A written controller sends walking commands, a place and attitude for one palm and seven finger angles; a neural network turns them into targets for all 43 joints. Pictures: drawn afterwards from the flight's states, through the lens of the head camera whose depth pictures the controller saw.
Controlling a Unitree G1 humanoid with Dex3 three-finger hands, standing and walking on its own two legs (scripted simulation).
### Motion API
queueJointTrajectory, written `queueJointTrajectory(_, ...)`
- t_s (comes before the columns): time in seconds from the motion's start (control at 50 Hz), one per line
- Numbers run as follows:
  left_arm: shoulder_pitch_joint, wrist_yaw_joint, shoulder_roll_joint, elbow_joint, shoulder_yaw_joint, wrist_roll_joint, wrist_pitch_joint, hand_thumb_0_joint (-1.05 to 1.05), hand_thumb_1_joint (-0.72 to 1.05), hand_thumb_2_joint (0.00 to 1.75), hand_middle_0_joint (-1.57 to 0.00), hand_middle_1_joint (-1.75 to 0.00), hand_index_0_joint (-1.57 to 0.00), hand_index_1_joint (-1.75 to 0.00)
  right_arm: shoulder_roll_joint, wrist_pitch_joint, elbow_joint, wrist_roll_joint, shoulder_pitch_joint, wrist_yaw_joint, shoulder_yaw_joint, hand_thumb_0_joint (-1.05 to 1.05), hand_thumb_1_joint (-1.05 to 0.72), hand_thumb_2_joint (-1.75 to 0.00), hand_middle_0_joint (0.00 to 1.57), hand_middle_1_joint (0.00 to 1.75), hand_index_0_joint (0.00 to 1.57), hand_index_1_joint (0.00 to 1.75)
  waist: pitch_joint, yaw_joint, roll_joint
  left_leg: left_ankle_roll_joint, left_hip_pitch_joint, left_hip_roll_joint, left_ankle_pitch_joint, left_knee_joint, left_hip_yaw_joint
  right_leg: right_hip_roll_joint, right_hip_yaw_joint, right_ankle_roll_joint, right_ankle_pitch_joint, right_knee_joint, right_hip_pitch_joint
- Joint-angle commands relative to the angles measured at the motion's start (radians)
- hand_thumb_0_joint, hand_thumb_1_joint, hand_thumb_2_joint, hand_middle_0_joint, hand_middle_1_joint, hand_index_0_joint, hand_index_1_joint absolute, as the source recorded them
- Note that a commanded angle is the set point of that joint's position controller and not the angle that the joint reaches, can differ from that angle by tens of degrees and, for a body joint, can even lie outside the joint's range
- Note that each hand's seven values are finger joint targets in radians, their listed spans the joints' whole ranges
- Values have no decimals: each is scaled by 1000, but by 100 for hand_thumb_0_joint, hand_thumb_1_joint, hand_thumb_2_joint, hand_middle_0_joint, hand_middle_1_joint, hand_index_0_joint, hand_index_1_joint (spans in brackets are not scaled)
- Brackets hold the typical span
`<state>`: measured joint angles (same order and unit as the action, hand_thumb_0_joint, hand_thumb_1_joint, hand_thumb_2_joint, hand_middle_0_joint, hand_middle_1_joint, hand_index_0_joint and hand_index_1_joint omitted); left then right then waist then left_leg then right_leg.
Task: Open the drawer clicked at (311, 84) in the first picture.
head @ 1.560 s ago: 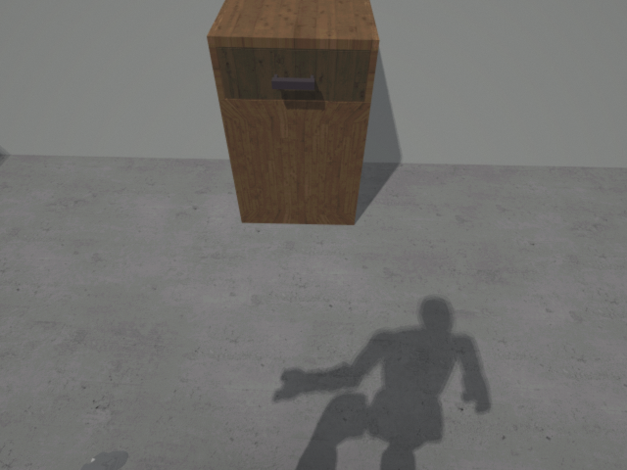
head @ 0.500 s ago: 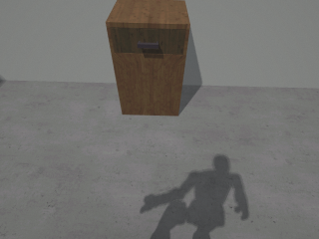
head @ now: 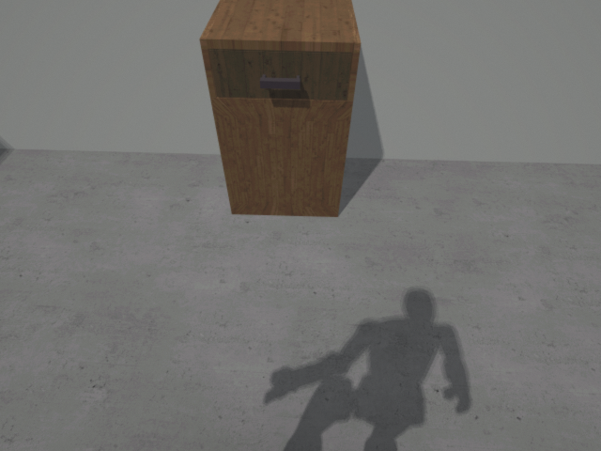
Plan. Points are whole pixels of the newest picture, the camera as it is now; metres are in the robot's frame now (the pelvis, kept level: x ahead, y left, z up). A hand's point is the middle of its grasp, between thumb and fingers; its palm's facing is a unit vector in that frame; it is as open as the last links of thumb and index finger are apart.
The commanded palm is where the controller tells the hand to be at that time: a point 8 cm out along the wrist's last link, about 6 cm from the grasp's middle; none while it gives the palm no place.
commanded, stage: walk to a spot facing it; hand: left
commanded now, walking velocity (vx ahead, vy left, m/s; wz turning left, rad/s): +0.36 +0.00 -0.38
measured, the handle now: (280, 80) +1.20 +0.14 -0.10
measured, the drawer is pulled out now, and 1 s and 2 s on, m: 0.00 0.00 0.00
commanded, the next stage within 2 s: turn to face it in 0.98 s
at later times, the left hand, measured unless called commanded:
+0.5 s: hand out of the picture +0.03 +0.16 -0.18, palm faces +0.00 -0.99 -0.15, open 7.3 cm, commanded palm none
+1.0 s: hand (245, 267) +0.49 +0.15 -0.16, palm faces -0.36 -0.90 -0.22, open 7.3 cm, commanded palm none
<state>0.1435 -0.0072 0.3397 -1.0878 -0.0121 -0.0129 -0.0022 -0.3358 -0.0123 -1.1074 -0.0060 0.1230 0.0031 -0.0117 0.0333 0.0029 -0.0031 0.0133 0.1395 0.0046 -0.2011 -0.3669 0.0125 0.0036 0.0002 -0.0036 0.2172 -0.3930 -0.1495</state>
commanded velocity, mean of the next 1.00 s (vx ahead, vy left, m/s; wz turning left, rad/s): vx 0.32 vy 0.00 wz -0.43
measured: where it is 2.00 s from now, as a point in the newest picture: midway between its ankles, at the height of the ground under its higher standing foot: (335, 386)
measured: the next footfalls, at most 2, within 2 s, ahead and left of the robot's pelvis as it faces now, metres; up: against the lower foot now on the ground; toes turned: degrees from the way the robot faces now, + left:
left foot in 0.62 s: +0.30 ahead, +0.12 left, +0.00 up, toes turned -1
right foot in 1.12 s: +0.43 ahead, -0.18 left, +0.00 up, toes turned -32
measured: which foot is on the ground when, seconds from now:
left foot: down 0.00-0.34, up 0.36-0.60, down 0.62-1.00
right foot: down 0.00-0.62, up 0.64-1.00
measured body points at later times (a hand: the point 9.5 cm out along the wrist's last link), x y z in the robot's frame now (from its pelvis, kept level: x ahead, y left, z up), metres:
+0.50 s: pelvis +0.11 +0.00 -0.02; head +0.13 +0.00 +0.43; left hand +0.03 +0.21 -0.17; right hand +0.13 -0.24 -0.17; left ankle +0.14 +0.11 -0.70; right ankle +0.00 -0.12 -0.75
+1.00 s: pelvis +0.30 +0.01 -0.01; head +0.33 -0.01 +0.44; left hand +0.51 +0.20 -0.14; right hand +0.19 -0.22 -0.16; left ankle +0.27 +0.12 -0.75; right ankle +0.37 -0.16 -0.70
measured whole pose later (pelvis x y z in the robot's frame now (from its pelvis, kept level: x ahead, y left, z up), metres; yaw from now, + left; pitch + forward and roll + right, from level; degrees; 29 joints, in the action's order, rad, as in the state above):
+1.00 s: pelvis +0.30 +0.01 -0.01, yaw -22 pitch +0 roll +1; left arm 0.11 -0.05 0.23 -0.91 0.09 -0.04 0.03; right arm -0.19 -0.07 -1.05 -0.03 0.34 0.02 0.06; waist 0.07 -0.03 -0.02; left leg 0.01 0.04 0.08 -0.34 -0.41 -0.35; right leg 0.11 -0.09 0.00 0.17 -0.82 -0.59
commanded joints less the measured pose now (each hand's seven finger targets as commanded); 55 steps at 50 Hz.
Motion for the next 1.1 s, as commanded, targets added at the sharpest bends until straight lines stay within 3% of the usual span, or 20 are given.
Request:
queueJointTrajectory(0.0,39,21,77,31,19,1,-1,0,90,90,-20,-30,-20,-30,-78,-5,33,-9,29,7,13,0,-90,-90,20,30,20,30,-84,-1,2,-23,-27,106,9,31,56,100,100,-13,31,60,-2)
queueJointTrajectory(0.1,105,-2,73,54,42,-11,13,0,90,90,-20,-30,-20,-30,-86,3,49,-19,83,2,35,0,-90,-90,20,30,20,30,97,3,6,-47,110,107,-384,18,58,56,157,-55,366,33,-162)
queueJointTrajectory(0.24,217,-11,-14,80,61,-11,-28,0,90,90,-20,-30,-20,-30,-81,-31,71,-9,180,10,67,0,-90,-90,20,30,20,30,76,16,107,-125,61,226,-206,-60,134,-13,69,-65,162,-207,-202)
queueJointTrajectory(0.28,323,-2,4,44,75,-14,-43,0,90,90,-20,-30,-20,-30,-29,-41,91,-7,145,11,63,0,-90,-90,20,30,20,30,36,58,-50,-69,222,135,-80,-304,-11,64,213,-111,23,-114,4)
queueJointTrajectory(0.3,423,10,53,9,89,-15,-53,0,90,90,-20,-30,-20,-30,19,-50,126,-4,85,7,55,0,-90,-90,20,30,20,30,28,86,-230,-16,434,42,-162,-530,-143,213,455,-185,-133,15,179)
queueJointTrajectory(0.32,516,21,81,-16,96,-9,-60,0,90,90,-20,-30,-20,-30,30,-55,170,-10,-21,5,49,0,-90,-90,20,30,20,30,62,134,-292,-1,609,36,-397,-689,-121,320,621,-272,-370,72,273)
queueJointTrajectory(0.36,540,39,36,-29,86,-18,-60,0,90,90,-20,-30,-20,-30,47,-63,193,-12,-94,3,54,0,-90,-90,20,30,20,30,87,129,-93,-2,718,89,-380,-772,-48,321,567,-306,-496,21,329)
queueJointTrajectory(0.46,368,39,-12,8,76,-20,-66,0,90,90,-20,-30,-20,-30,104,-41,190,-2,-45,-25,61,0,-90,-90,20,30,20,30,100,21,-125,1,432,96,-180,-524,-74,223,344,-201,-194,133,-16)
queueJointTrajectory(0.54,298,28,8,5,94,-7,-66,0,90,90,-20,-30,-20,-30,88,-54,134,-1,155,-15,72,0,-90,-90,20,30,20,30,36,-80,-111,-8,-4,3,34,-254,-176,108,189,-120,-289,-13,-151)
queueJointTrajectory(0.56,308,25,-20,6,94,-5,-66,0,90,90,-20,-30,-20,-30,49,-59,94,-5,284,1,83,0,-90,-90,20,30,20,30,-40,-125,-44,-23,-174,31,27,-206,-138,73,166,-102,-359,-203,-181)
queueJointTrajectory(0.58,342,17,-69,19,93,5,-63,0,90,90,-20,-30,-20,-30,-44,-64,62,-20,421,15,109,0,-90,-90,20,30,20,30,-167,-165,146,-82,-369,231,-55,-145,114,-4,95,-66,-165,-482,-309)
queueJointTrajectory(0.6,349,8,-118,50,86,9,-65,0,90,90,-20,-30,-20,-30,-120,-65,51,-23,499,17,121,0,-90,-90,20,30,20,30,-215,-156,325,-177,-380,484,-126,59,459,-87,9,-40,325,-810,-434)
queueJointTrajectory(0.62,297,12,-106,73,82,-1,-62,0,90,90,-20,-30,-20,-30,-101,-55,76,-14,412,16,114,0,-90,-90,20,30,20,30,-141,-127,189,-226,-222,535,-319,134,519,-22,49,-55,338,-945,-474)
queueJointTrajectory(0.66,207,-2,-129,86,84,-17,-48,0,90,90,-20,-30,-20,-30,21,-65,112,-17,252,18,89,0,-90,-90,20,30,20,30,71,-70,125,-181,12,450,-356,180,333,74,37,-46,180,-979,-543)
queueJointTrajectory(0.7,254,-16,-153,76,86,-24,-20,0,90,90,-20,-30,-20,-30,76,-76,116,-20,191,21,73,0,-90,-90,20,30,20,30,85,-3,127,-137,130,386,-232,179,123,101,18,-32,111,-919,-473)
queueJointTrajectory(0.76,244,-25,-164,106,93,-26,8,0,90,90,-20,-30,-20,-30,82,-88,120,-21,176,22,85,0,-90,-90,20,30,20,30,52,27,106,-136,144,352,-103,185,-51,119,-11,-9,35,-818,-454)
queueJointTrajectory(0.98,-101,-45,-119,266,92,-21,10,0,90,90,-20,-30,-20,-30,2,-65,109,-27,272,15,96,0,-90,-90,20,30,20,30,90,-44,107,-121,-105,368,306,77,-253,83,-109,-14,-31,-331,-429)
queueJointTrajectory(1.02,-65,-43,-91,265,94,-21,2,0,90,90,-20,-30,-20,-30,-23,-58,115,-25,271,12,101,0,-90,-90,20,30,20,30,38,-21,96,-104,-134,367,524,-58,-292,34,-146,-39,30,-274,-317)
queueJointTrajectory(1.06,159,-34,-28,200,109,-26,-23,0,90,90,-20,-30,-20,-30,-41,-50,131,-16,250,7,95,0,-90,-90,20,30,20,30,-112,95,40,-41,-9,302,604,-440,-337,-15,-173,-67,-75,-132,76)
queueJointTrajectory(1.08,281,-17,101,170,137,-28,-42,0,90,90,-20,-30,-20,-30,34,-48,146,1,299,-3,75,0,-90,-90,20,30,20,30,-274,126,-200,13,310,172,-24,-759,-322,274,192,-155,-321,-105,414)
